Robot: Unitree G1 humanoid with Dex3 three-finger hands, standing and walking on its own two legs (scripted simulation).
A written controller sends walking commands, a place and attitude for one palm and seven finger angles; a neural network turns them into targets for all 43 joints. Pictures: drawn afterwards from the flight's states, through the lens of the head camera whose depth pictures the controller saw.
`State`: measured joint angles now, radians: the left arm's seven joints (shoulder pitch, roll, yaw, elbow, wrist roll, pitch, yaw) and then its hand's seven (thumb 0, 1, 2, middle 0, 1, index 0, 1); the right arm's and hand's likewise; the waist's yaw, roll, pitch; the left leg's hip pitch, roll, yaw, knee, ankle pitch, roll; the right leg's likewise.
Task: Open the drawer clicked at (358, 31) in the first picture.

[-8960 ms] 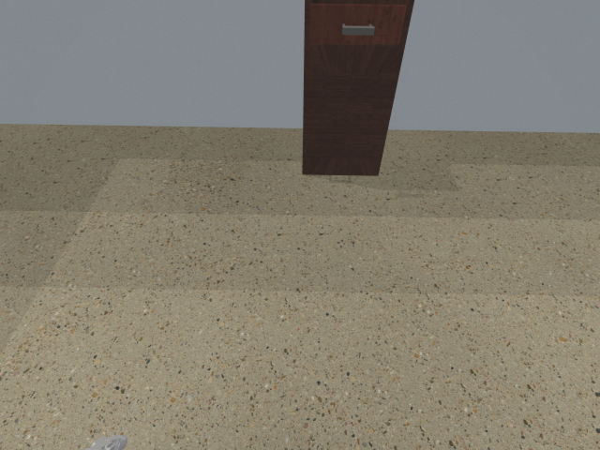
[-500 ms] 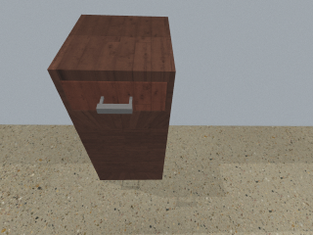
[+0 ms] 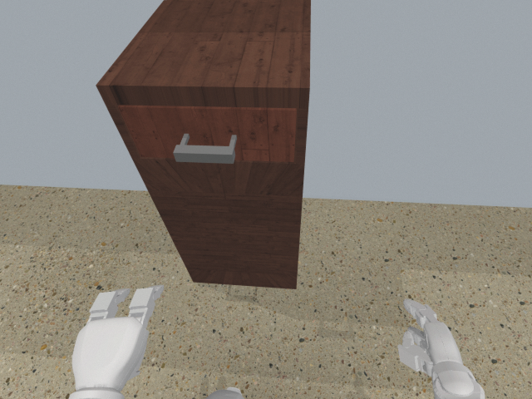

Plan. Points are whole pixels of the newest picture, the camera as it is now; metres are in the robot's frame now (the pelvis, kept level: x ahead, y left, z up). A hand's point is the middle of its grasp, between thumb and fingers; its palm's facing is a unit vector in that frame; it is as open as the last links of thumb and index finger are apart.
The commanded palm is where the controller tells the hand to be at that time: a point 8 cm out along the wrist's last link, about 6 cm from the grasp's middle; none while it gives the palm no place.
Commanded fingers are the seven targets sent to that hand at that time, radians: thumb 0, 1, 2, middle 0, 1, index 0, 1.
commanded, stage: raise the hand with hooked fingers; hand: left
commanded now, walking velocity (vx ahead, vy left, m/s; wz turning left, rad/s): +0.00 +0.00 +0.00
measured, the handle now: (207, 146) +0.56 +0.23 +0.03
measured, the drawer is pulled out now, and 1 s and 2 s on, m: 0.00 0.00 0.00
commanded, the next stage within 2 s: move the hooked fingers above the handle in 1.38 s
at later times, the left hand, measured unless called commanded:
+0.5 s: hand (119, 253) +0.28 +0.27 +0.07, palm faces +0.12 -0.09 -0.99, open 12.1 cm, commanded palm +0.25 +0.27 +0.13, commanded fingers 0.00 -0.31 0.38 -0.29 -1.08 -0.29 -1.08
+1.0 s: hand (86, 184) +0.34 +0.32 +0.14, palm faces +0.09 -0.07 -0.99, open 13.8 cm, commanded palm +0.30 +0.31 +0.20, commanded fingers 0.00 -0.50 0.30 -0.30 -1.20 -0.30 -1.20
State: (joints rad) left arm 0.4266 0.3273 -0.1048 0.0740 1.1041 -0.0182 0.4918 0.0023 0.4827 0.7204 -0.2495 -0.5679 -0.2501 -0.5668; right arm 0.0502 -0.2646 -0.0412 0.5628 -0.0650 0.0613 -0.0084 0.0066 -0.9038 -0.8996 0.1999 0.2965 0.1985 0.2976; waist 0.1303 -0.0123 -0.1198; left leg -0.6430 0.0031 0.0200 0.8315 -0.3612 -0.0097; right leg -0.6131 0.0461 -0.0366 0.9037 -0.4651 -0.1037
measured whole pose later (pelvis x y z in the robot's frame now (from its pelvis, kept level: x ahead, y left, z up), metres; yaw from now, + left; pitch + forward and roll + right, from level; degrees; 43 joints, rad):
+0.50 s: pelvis +0.02 +0.04 +0.02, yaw -3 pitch +7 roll +1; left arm 0.25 0.38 -0.05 -0.05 0.99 0.08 0.36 0.00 -0.09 0.47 -0.29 -0.94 -0.29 -0.94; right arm 0.14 -0.27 -0.04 0.63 -0.03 0.09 -0.03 0.01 -0.90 -0.90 0.20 0.30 0.20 0.30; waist 0.06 0.05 -0.09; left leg -0.48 -0.04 -0.01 0.69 -0.33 0.01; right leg -0.44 0.04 0.02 0.72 -0.40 -0.04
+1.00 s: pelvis +0.02 +0.08 +0.04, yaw -1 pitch +1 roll +0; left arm -0.16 0.47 -0.11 0.05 0.94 0.24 0.05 0.00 -0.48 0.30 -0.32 -1.20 -0.32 -1.20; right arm 0.09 -0.22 0.04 0.61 0.02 0.14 -0.02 0.01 -0.90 -0.90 0.20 0.30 0.20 0.30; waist 0.09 0.07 -0.03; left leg -0.29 -0.08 -0.02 0.51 -0.24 0.06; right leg -0.23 -0.01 0.01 0.51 -0.30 0.01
